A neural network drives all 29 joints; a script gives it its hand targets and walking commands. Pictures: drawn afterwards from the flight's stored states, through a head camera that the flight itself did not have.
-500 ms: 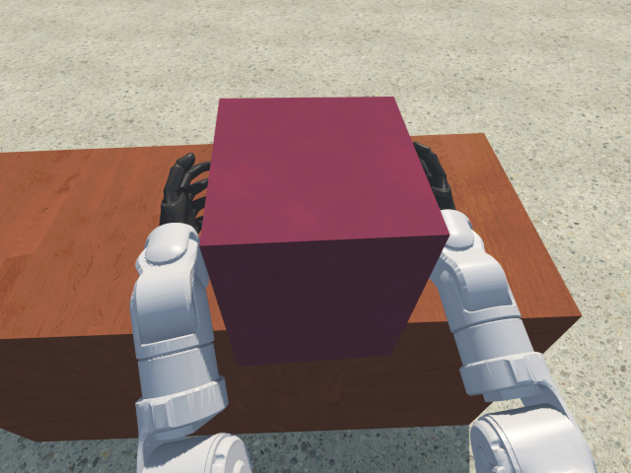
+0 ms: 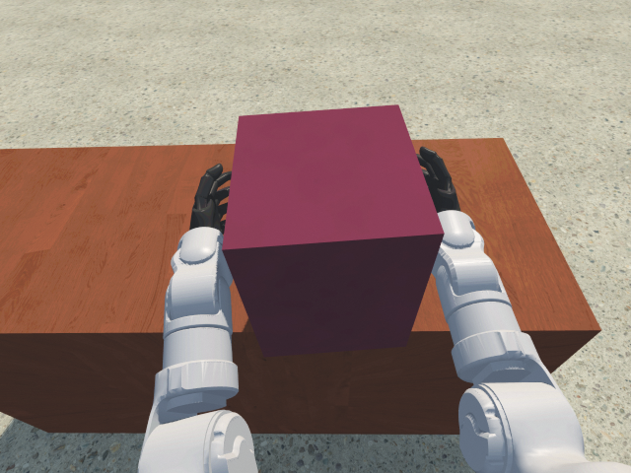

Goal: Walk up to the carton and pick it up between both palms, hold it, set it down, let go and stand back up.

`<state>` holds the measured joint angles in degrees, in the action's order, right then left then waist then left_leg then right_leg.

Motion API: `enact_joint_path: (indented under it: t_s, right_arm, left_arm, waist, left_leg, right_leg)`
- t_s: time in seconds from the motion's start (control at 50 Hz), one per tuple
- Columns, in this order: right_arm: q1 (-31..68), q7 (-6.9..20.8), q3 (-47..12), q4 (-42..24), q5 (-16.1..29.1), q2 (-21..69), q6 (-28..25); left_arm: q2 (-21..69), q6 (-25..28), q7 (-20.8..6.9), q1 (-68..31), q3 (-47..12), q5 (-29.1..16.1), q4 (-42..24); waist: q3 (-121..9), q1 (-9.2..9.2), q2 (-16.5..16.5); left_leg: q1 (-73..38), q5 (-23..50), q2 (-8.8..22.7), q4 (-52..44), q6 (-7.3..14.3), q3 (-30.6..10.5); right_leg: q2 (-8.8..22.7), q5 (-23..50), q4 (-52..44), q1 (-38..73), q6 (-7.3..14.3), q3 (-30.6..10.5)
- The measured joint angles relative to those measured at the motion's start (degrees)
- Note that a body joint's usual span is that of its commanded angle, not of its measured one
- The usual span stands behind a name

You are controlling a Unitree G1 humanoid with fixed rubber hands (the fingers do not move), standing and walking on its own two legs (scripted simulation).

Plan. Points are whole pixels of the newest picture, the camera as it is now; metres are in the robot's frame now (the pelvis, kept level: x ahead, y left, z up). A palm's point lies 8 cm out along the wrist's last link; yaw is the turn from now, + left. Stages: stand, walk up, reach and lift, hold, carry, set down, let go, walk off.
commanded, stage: set down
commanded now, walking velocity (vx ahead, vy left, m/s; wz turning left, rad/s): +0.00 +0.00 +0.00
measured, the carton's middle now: (327, 238) +0.39 -0.01 +0.08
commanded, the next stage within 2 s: none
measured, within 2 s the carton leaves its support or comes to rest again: rests again in 1.28 s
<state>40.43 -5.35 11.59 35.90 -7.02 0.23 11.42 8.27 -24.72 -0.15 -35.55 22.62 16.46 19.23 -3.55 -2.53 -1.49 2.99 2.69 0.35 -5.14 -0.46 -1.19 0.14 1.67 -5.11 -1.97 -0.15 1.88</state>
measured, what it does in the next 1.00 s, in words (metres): stands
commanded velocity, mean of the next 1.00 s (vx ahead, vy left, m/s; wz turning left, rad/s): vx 0.00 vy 0.00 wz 0.00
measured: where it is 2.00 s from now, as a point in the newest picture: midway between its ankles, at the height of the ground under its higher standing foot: outside the picture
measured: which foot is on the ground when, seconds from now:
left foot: down 0.00-1.00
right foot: down 0.00-1.00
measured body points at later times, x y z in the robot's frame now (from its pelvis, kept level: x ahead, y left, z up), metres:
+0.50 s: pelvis +0.00 -0.01 +0.00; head +0.03 -0.02 +0.45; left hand +0.42 +0.13 +0.10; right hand +0.43 -0.17 +0.11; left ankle -0.01 +0.12 -0.76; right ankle -0.02 -0.12 -0.76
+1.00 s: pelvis +0.01 +0.00 +0.00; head +0.05 -0.01 +0.45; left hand +0.43 +0.13 +0.07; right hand +0.43 -0.16 +0.08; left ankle -0.01 +0.12 -0.76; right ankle -0.02 -0.12 -0.76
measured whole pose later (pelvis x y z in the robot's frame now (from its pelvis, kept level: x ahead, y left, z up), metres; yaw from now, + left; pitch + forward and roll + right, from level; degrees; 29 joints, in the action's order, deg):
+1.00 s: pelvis +0.01 +0.00 +0.00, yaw +1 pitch +14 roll +0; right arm 42.1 -2.0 25.4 46.8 -18.2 2.6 0.7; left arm 6.1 -5.2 1.6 -40.6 25.3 17.9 44.4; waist -11.1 -1.4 -1.8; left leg 12.8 3.6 0.1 -5.1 -0.4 -2.4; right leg 0.3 2.2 -5.2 -11.3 0.0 3.1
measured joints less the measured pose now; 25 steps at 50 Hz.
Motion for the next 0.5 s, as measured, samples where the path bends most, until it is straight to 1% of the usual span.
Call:
enact_joint_path:
  t_s: [0.1, 0.22, 0.34, 0.5]
  right_arm:
    - [0.66, 0.08, 0.69, 3.51, -0.52, -0.30, -1.67]
    - [1.56, 0.18, 2.24, 6.12, -1.64, -0.35, -3.13]
    - [2.92, 0.58, 4.55, 8.17, -3.38, -0.28, -4.01]
    - [3.60, 1.47, 7.83, 9.80, -6.29, 0.47, -5.34]
  left_arm:
    - [-0.55, 2.77, 1.05, -0.16, -0.17, -0.72, 4.36]
    - [-1.17, 5.85, 1.73, -1.47, 0.12, -1.40, 9.29]
    - [-1.69, 8.37, 1.76, -3.70, 1.01, -0.80, 13.97]
    - [-1.75, 11.42, 1.30, -5.15, 2.76, 0.28, 18.20]
  waist:
    - [-1.48, 0.11, -0.15]
    - [-3.08, 0.30, -0.36]
    - [-4.00, 0.59, -0.29]
    - [-4.42, 0.97, -0.26]
  left_leg:
    - [1.04, 0.02, 0.02, 0.02, -0.08, -0.21]
    - [2.60, 0.21, 0.17, 0.05, -0.17, -0.39]
    - [3.74, 0.42, 0.39, 0.03, -0.28, -0.54]
    - [4.90, 0.57, 0.56, 0.01, -0.35, -0.66]
  right_leg:
    - [-0.03, -0.06, 0.00, -0.95, 0.13, 0.22]
    - [-0.18, 0.09, 0.00, -2.44, 0.30, 0.39]
    - [-0.41, 0.24, 0.00, -3.54, 0.47, 0.53]
    - [-0.59, 0.35, -0.02, -4.67, 0.62, 0.65]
